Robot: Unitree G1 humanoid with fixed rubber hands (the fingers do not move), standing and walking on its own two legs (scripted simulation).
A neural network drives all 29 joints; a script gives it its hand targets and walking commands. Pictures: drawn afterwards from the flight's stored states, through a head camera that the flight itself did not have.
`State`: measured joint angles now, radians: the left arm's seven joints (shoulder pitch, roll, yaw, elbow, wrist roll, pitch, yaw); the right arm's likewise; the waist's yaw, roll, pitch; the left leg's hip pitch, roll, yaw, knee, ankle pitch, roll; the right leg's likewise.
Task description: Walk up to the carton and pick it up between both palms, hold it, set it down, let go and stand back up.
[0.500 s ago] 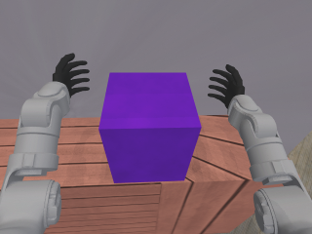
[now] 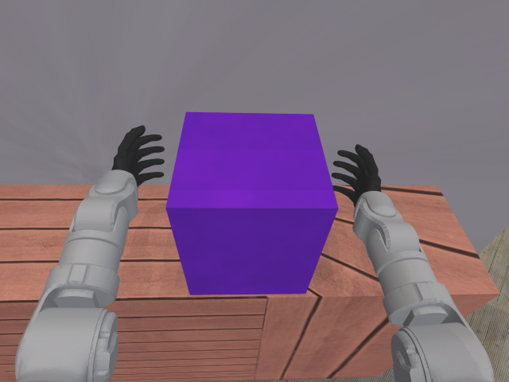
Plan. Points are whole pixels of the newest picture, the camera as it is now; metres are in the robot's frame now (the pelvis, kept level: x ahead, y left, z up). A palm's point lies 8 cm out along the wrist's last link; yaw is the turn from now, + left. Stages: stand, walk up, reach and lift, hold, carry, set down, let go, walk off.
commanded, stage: reach and lift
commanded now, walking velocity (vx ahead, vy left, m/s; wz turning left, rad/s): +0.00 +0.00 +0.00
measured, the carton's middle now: (249, 208) +0.40 -0.02 +0.05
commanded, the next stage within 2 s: none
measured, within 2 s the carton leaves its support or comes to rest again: neither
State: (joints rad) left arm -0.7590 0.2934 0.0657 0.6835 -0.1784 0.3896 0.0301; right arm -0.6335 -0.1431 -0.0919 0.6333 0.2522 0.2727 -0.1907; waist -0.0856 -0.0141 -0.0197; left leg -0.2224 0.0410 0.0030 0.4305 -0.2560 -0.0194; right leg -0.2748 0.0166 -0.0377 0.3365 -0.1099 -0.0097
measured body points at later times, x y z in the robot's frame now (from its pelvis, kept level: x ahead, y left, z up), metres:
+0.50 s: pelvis +0.00 +0.00 +0.00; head +0.02 +0.01 +0.45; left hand +0.44 +0.15 +0.09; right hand +0.39 -0.19 +0.07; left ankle -0.02 +0.13 -0.74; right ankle +0.04 -0.11 -0.74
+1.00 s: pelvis -0.01 +0.00 +0.00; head +0.03 +0.02 +0.45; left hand +0.44 +0.13 +0.09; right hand +0.40 -0.17 +0.07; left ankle -0.02 +0.13 -0.74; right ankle +0.04 -0.11 -0.74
